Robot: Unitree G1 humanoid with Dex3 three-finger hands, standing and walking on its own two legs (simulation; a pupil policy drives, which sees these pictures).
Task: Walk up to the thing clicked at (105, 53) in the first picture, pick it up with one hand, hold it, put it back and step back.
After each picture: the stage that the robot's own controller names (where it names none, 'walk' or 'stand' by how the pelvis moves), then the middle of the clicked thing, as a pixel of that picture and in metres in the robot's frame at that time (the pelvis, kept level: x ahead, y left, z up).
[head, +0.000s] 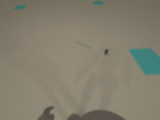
stand; (106, 51) +1.37 -0.31 -0.72
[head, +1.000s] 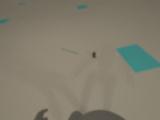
walk; (94, 55) +1.27 +0.06 -0.70
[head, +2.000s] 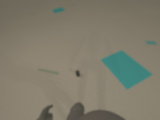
walk; (77, 73) +0.76 +0.30 -0.72
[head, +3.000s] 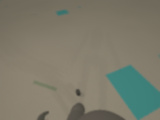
walk; (78, 92) +0.45 +0.23 -0.72
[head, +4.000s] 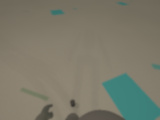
stand; (72, 103) +0.32 +0.19 -0.71
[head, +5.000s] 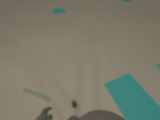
stand; (74, 104) +0.30 +0.18 -0.72
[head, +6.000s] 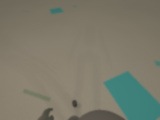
stand; (74, 103) +0.30 +0.19 -0.73
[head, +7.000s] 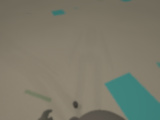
stand; (75, 104) +0.30 +0.18 -0.73
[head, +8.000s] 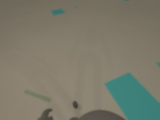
stand; (75, 104) +0.30 +0.19 -0.73
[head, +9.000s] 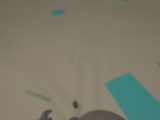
go down; (75, 104) +0.30 +0.19 -0.73
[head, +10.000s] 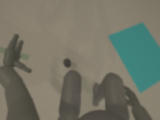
go down; (67, 63) +0.40 +0.19 -0.34
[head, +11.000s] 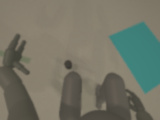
approach; (68, 65) +0.40 +0.18 -0.32
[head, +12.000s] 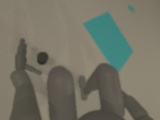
close in; (42, 58) +0.41 +0.22 -0.23
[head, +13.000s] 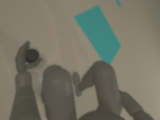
close; (31, 56) +0.40 +0.23 -0.23
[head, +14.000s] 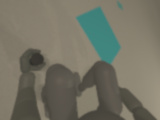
lift; (36, 60) +0.37 +0.21 -0.23
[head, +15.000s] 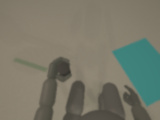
lift; (64, 70) +0.32 +0.19 -0.01
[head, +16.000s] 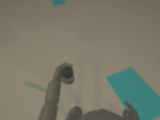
hold; (68, 75) +0.31 +0.17 +0.01
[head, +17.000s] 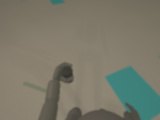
hold; (68, 75) +0.32 +0.17 +0.01
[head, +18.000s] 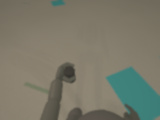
crouch; (70, 75) +0.32 +0.16 +0.01
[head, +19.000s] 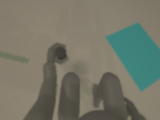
lower; (61, 55) +0.43 +0.19 -0.09
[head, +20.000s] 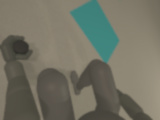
lower; (21, 49) +0.44 +0.25 -0.23
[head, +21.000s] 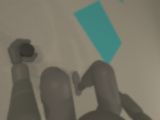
lower; (26, 52) +0.42 +0.25 -0.23
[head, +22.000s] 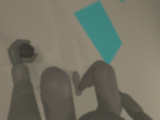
lower; (27, 52) +0.42 +0.25 -0.23
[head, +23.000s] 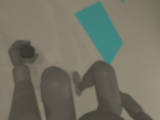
lower; (27, 53) +0.42 +0.25 -0.23
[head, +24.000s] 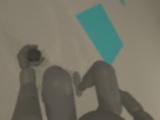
loosen; (34, 56) +0.40 +0.22 -0.23
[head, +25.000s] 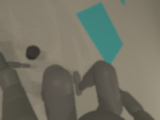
withdraw; (32, 53) +0.41 +0.23 -0.23
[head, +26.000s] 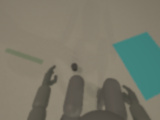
walk; (74, 67) +0.42 +0.17 -0.40
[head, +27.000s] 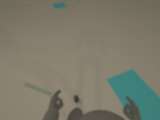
stand; (76, 99) +0.34 +0.15 -0.66
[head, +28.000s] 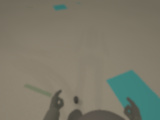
stand; (76, 100) +0.34 +0.16 -0.67
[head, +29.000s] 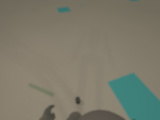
stand; (77, 100) +0.34 +0.15 -0.70
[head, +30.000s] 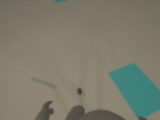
walk; (79, 91) +0.38 +0.15 -0.71
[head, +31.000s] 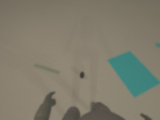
walk; (82, 75) +0.58 +0.09 -0.70
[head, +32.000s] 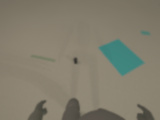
walk; (75, 60) +0.82 +0.26 -0.69
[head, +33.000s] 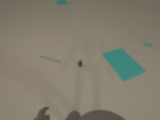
stand; (80, 63) +0.94 +0.19 -0.71
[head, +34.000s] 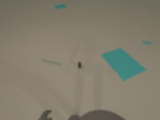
stand; (79, 65) +0.95 +0.22 -0.73
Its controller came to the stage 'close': yes
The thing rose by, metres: 0.73
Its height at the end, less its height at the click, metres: +0.00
